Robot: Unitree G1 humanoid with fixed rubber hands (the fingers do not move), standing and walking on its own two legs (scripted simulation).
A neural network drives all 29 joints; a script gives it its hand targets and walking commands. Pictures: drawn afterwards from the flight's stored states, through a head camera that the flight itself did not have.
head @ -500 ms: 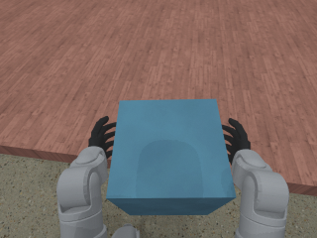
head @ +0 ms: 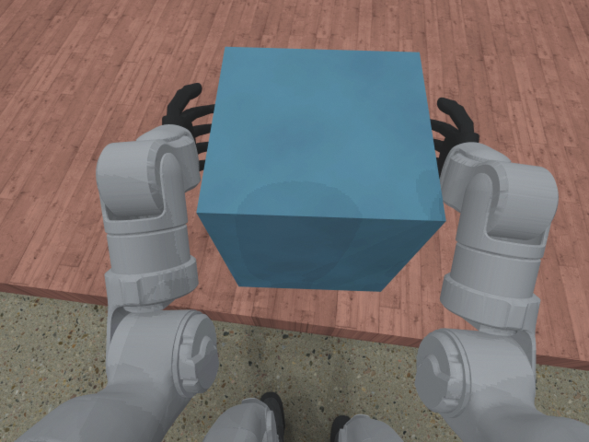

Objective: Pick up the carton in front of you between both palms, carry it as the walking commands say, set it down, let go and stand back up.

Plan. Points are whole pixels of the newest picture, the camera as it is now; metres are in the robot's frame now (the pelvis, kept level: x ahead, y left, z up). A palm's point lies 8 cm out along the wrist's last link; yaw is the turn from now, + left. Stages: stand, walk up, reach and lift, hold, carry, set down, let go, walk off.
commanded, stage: carry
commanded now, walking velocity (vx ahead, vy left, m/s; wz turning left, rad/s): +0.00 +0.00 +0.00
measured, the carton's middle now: (314, 187) +0.41 +0.00 +0.06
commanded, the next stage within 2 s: none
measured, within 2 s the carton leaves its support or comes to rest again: neither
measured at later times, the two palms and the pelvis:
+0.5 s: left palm (215, 127) +0.45 +0.12 +0.12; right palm (468, 137) +0.45 -0.18 +0.12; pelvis +0.09 -0.03 +0.02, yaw +1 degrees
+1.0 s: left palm (230, 130) +0.45 +0.11 +0.12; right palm (487, 146) +0.44 -0.19 +0.12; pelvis +0.09 -0.04 +0.00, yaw -1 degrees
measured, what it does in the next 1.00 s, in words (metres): shifts its weight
